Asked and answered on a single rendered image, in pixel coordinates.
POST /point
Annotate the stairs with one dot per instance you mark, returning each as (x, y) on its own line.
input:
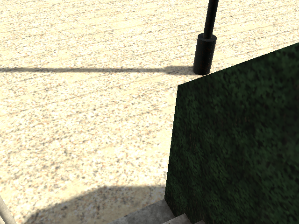
(156, 213)

